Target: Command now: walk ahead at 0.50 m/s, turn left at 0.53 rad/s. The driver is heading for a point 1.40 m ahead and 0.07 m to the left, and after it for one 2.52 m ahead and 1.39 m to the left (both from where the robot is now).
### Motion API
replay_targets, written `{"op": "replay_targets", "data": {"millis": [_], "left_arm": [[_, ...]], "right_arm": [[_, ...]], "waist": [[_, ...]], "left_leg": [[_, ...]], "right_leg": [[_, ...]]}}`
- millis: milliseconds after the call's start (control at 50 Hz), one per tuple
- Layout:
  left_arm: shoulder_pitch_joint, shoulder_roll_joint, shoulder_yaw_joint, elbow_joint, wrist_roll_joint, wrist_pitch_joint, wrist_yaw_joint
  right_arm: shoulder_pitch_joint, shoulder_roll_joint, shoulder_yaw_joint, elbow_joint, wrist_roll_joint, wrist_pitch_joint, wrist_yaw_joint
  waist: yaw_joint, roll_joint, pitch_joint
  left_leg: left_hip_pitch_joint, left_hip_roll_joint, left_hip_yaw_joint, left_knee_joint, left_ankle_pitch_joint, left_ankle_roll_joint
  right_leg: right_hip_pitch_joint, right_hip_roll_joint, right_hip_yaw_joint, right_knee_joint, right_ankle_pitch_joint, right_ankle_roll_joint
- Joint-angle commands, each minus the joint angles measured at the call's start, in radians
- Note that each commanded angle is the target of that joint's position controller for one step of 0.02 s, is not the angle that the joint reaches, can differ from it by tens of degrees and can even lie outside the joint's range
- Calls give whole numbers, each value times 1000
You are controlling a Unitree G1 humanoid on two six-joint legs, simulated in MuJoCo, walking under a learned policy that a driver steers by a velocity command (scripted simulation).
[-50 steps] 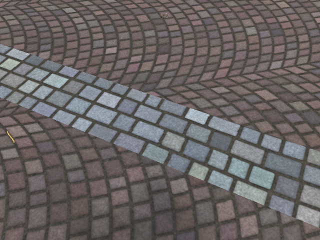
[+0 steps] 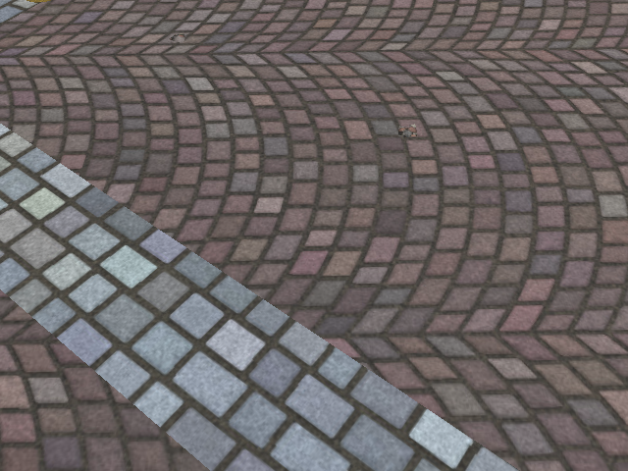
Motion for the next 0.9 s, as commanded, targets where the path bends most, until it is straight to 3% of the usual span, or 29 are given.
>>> {"op": "replay_targets", "data": {"millis": [20,120,160,180,200,220,240,260,280,300,320,340,360,400,440,560,660,680,720,740,760,780,800,820,840,860,880,900], "left_arm": [[-81,160,34,-70,-5,-12,13],[-14,200,51,-39,-31,20,15],[-15,223,58,-35,-42,33,16],[-19,236,61,-33,-48,39,16],[-36,235,59,-31,-51,46,16],[-22,201,44,-30,-39,45,17],[54,82,3,-70,5,29,5],[62,75,-10,-66,-18,-7,-7],[-67,165,16,-87,-69,-25,-15],[-119,157,13,-107,-75,-35,-14],[-126,150,14,-93,-52,-35,-4],[-105,151,20,-80,-38,-26,-1],[-77,143,21,-67,-34,-12,-3],[-56,116,18,-53,-28,11,-1],[-101,102,15,-66,-22,23,2],[-239,68,-2,-100,-37,19,-19],[-324,65,-10,-153,-39,14,-48],[-326,67,-10,-163,-37,13,-56],[-283,91,0,-170,-34,14,-66],[-223,118,14,-163,-33,19,-66],[-96,155,36,-136,-32,23,-63],[61,215,66,-107,-33,28,-50],[152,318,92,-102,-36,30,-38],[154,263,70,-109,-41,25,-39],[122,207,54,-112,-34,23,-35],[63,178,46,-128,-34,20,-32],[-2,144,33,-142,-33,21,-32],[-41,133,27,-160,-22,20,-27]], "right_arm": [[-47,-11,5,-71,-3,-11,21],[-170,-21,8,-136,-3,-7,48],[-155,-42,-2,-150,-8,-4,52],[-105,-62,-14,-143,-11,-1,51],[25,-94,-37,-108,-9,0,47],[199,-157,-71,-51,-4,3,32],[266,-277,-93,-31,0,4,13],[270,-254,-74,-55,0,-12,20],[233,-180,-50,-52,-10,-27,29],[171,-159,-42,-53,-12,-37,30],[94,-120,-29,-59,-13,-41,28],[42,-84,-17,-68,-23,-45,27],[24,-72,-12,-72,-31,-49,25],[27,-83,-14,-61,-28,-62,21],[49,-100,-17,-41,-27,-70,12],[99,-108,-15,16,-35,-76,-5],[142,-111,-20,69,-25,-60,-11],[139,-116,-22,73,-22,-53,-14],[112,-140,-29,68,-20,-40,-24],[102,-156,-32,63,-20,-31,-31],[83,-161,-31,56,-20,-21,-37],[86,-156,-24,42,-23,-20,-45],[185,-35,16,1,-48,-43,-27],[150,-37,27,3,-34,-86,-9],[55,-103,10,-22,8,-115,8],[-2,-107,13,-39,15,-131,9],[-41,-103,8,-38,-12,-133,1],[-20,-110,-1,-42,-24,-124,-5]], "waist": [[-14,-89,35],[17,-82,76],[-12,-102,47],[-49,-118,6],[-131,-107,-62],[-207,-66,-152],[-152,194,-239],[-143,183,-408],[-180,64,-295],[-155,51,-184],[-116,-1,-117],[-78,14,-83],[-54,31,-78],[-35,12,-66],[-40,-1,-31],[-101,15,35],[-132,1,77],[-126,7,74],[-89,38,27],[-54,61,-23],[17,55,-94],[90,1,-184],[38,-240,-316],[50,-233,-413],[75,-178,-298],[54,-101,-194],[16,-19,-100],[-29,-62,-77]], "left_leg": [[30,17,20,-147,136,4],[11,-7,79,-286,70,43],[91,-55,122,-305,-32,78],[181,-93,148,-310,-82,100],[357,-141,171,-367,-54,129],[644,-156,133,-398,-1,162],[1004,111,-312,-421,-37,297],[1097,265,-739,-619,-209,420],[1024,237,-617,-662,-201,350],[889,201,-471,-658,-137,306],[749,159,-352,-664,-39,270],[642,124,-270,-688,49,252],[581,107,-234,-719,82,245],[536,95,-174,-763,155,253],[541,92,-118,-792,202,251],[577,68,50,-848,130,183],[761,131,116,-799,218,162],[796,144,125,-770,287,153],[837,148,155,-658,609,129],[849,142,170,-555,792,114],[811,115,201,-374,886,88],[631,77,211,-120,738,50],[188,-92,189,286,73,-26],[-11,-199,-9,447,-458,-25],[-109,-126,-69,473,-399,4],[-108,-78,-53,401,-312,21],[-58,-42,-34,298,-256,23],[15,-19,-38,236,-221,11]], "right_leg": [[-38,-269,68,-152,229,-142],[120,-315,8,-99,303,-117],[159,-322,-16,0,560,-100],[164,-318,-27,93,722,-92],[132,-290,-53,263,807,-72],[-22,-246,-71,493,697,-37],[-445,-122,-65,879,-12,27],[-608,-1,160,1076,-416,39],[-703,-54,228,1118,-349,20],[-721,-101,217,1066,-263,-1],[-673,-146,216,990,-185,-3],[-600,-172,224,929,-131,0],[-539,-183,230,903,-94,3],[-519,-182,220,842,-47,22],[-580,-181,218,748,41,44],[-584,-131,195,429,346,33],[-645,-92,188,308,291,-15],[-645,-83,177,298,248,-28],[-560,-35,122,301,143,-62],[-475,2,90,315,87,-81],[-307,46,64,292,88,-107],[-26,13,166,269,119,-154],[377,-252,669,241,-4,-343],[504,-342,1020,64,-106,-411],[436,-314,882,37,-124,-347],[290,-275,752,30,-76,-307],[123,-227,640,8,25,-269],[11,-211,596,-14,113,-276]]}}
